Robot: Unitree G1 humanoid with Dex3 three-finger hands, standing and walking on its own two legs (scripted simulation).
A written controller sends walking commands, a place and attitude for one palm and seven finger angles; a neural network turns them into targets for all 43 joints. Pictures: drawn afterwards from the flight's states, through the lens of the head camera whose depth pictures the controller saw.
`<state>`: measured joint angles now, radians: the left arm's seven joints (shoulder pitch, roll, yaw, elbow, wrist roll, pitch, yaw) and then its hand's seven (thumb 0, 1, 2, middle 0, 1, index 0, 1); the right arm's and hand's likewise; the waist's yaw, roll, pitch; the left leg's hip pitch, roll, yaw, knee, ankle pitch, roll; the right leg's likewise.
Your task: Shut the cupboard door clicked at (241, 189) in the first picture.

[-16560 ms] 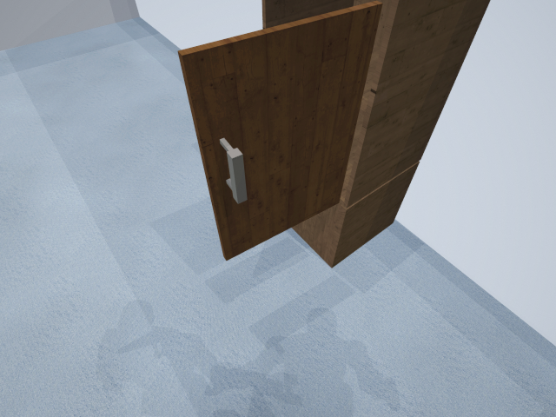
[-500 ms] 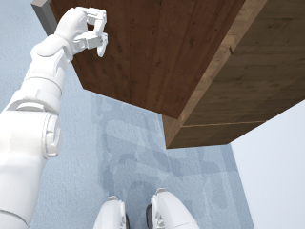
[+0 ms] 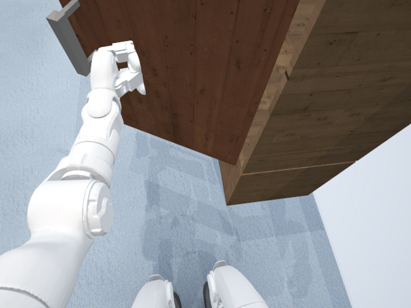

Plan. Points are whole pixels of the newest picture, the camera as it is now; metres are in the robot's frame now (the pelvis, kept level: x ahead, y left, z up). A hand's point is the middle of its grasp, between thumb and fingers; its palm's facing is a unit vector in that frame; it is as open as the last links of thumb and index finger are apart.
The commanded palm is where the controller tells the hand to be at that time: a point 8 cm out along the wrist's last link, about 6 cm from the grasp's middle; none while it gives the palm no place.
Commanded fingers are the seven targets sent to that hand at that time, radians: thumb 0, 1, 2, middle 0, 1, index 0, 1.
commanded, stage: pull the fist back off the door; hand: left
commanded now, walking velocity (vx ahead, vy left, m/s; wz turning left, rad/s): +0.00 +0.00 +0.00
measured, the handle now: (78, 39) +0.64 +0.16 +0.09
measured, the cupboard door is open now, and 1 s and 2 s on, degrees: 60 60 60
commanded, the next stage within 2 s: draw the hand back to the body in 0.46 s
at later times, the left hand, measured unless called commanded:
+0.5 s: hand (138, 108) +0.46 +0.05 +0.10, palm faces -0.12 -0.99 -0.07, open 3.1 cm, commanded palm +0.44 +0.11 +0.09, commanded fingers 0.00 0.90 0.90 -1.30 -1.50 -1.30 -1.50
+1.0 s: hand (76, 140) +0.37 +0.12 +0.15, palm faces -0.11 -0.99 -0.03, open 3.1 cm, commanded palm +0.34 +0.18 +0.16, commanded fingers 0.00 0.90 0.90 -1.25 -1.44 -1.25 -1.44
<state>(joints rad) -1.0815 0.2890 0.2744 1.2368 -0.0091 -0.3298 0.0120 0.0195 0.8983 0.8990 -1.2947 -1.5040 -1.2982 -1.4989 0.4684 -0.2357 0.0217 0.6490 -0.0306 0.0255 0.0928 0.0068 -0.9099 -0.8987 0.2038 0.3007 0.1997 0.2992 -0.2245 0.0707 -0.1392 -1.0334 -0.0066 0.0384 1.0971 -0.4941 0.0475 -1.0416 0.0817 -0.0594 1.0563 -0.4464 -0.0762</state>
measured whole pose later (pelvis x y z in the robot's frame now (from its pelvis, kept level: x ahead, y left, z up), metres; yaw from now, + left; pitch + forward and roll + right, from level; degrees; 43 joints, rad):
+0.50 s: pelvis +0.00 -0.01 +0.01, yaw +2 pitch +18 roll +0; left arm -0.79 0.14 0.08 1.04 -0.04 -0.47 0.02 0.02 0.90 0.90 -1.30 -1.50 -1.30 -1.50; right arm 0.30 -0.26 -0.02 0.63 0.01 0.03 0.06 0.01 -0.91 -0.90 0.20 0.30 0.20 0.30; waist -0.12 0.03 -0.14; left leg -0.87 -0.03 0.03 1.03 -0.47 0.04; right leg -0.88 0.07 -0.07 1.00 -0.44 -0.08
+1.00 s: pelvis +0.01 +0.00 +0.05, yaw +1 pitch +9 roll +0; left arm -0.30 0.20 0.06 0.46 -0.19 -0.26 -0.13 0.02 0.90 0.90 -1.30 -1.50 -1.30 -1.50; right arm 0.33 -0.27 0.01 0.57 0.07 0.05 0.01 0.01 -0.91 -0.90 0.20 0.30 0.20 0.30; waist -0.05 0.04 -0.11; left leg -0.55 -0.03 0.04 0.80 -0.41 0.05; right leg -0.56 0.07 -0.03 0.78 -0.37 -0.07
